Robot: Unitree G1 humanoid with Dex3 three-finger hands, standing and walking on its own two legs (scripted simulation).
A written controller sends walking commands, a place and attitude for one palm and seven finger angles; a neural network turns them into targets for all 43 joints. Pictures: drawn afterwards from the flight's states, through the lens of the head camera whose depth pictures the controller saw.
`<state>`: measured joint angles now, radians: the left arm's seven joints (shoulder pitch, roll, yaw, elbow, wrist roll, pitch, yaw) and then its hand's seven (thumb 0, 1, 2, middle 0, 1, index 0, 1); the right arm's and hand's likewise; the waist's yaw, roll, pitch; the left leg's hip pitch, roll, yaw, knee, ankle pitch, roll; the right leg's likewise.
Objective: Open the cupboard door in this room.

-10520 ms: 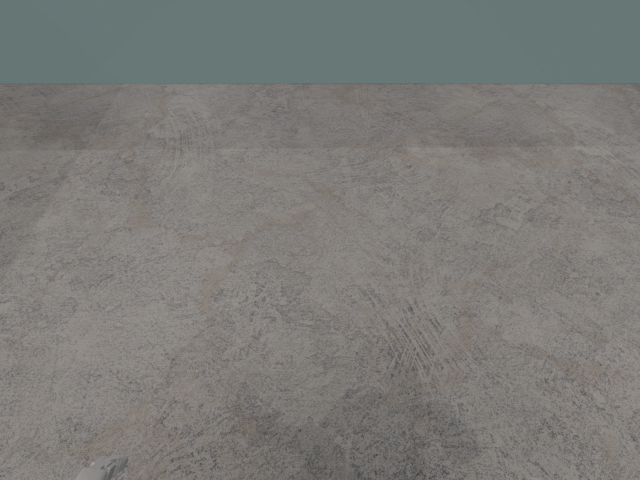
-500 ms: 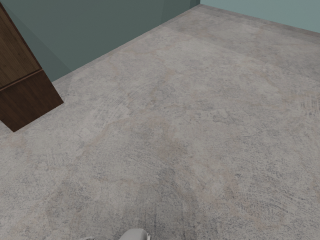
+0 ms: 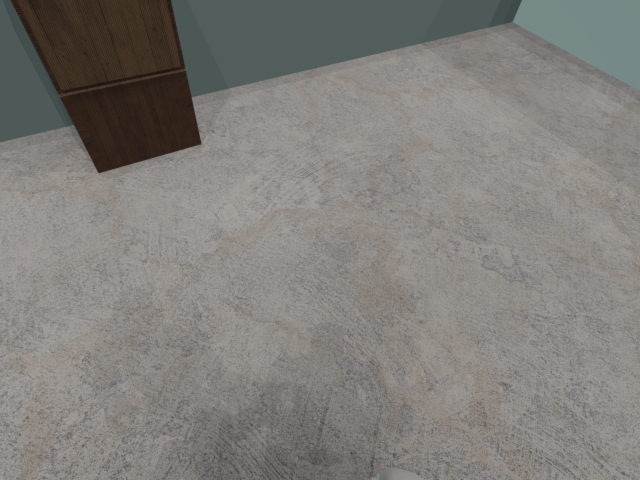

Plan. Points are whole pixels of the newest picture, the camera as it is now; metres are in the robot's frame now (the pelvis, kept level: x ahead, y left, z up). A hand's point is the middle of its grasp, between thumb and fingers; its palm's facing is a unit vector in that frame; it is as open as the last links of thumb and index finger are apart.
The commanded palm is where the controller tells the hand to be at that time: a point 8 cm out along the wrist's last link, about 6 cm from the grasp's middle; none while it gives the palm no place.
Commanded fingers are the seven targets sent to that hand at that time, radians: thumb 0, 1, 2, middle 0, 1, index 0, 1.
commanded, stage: stand and wait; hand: left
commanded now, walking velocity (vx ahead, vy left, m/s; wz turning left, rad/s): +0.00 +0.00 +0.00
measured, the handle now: out of the picture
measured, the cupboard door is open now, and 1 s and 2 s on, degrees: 0 0 0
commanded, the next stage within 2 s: turn or walk to find it in 0.50 s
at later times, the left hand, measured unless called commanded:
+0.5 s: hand out of the picture +0.02 +0.14 -0.16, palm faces +0.10 -0.97 -0.24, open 7.2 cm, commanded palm none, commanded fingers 0.00 0.90 0.90 -0.20 -0.30 -0.20 -0.30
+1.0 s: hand out of the picture -0.07 +0.18 -0.19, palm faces +0.31 -0.92 -0.22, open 7.4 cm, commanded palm none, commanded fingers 0.00 0.90 0.90 -0.20 -0.30 -0.20 -0.30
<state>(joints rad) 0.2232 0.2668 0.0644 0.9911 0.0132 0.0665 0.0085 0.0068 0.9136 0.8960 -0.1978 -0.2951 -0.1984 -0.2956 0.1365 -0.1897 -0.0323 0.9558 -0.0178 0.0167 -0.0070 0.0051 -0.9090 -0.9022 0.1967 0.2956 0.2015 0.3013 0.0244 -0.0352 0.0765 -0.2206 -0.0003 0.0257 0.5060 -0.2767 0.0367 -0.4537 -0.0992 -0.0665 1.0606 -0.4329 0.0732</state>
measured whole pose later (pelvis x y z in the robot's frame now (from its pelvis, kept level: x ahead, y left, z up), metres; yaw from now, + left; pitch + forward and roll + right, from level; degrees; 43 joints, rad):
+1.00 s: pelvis -0.06 -0.02 -0.01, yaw +16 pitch -1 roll +0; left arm 0.23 0.20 0.06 1.00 0.03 0.03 0.02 0.00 0.91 0.90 -0.20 -0.30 -0.20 -0.30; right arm 0.20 -0.22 -0.07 0.99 -0.01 0.05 0.00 0.01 -0.92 -0.90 0.19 0.30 0.20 0.30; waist 0.01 -0.02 0.07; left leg -0.34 0.04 0.08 0.74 -0.41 -0.02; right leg -0.28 -0.17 -0.26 0.62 -0.30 0.03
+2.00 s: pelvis -0.02 -0.01 -0.01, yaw +41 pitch +0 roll +1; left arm 0.27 0.25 0.05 1.01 0.01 0.06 0.02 0.00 0.91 0.90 -0.20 -0.30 -0.20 -0.30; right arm 0.07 -0.22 -0.04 0.94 -0.02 0.02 0.01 0.01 -0.91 -0.90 0.19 0.30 0.20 0.30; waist 0.04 -0.04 0.11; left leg -0.28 0.02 0.08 0.60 -0.31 0.02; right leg -0.34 -0.14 -0.15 0.90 -0.54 0.05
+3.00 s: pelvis -0.05 -0.05 +0.00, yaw +65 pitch -1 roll -1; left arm 0.21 0.27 0.06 0.98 0.01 0.06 0.01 0.01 0.91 0.90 -0.20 -0.30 -0.20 -0.30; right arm 0.15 -0.19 -0.03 0.96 -0.02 0.02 0.00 0.01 -0.91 -0.90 0.20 0.30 0.20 0.30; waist 0.02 -0.03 0.06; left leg -0.22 0.00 0.03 0.48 -0.25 0.04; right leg -0.46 -0.09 -0.06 1.04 -0.41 0.07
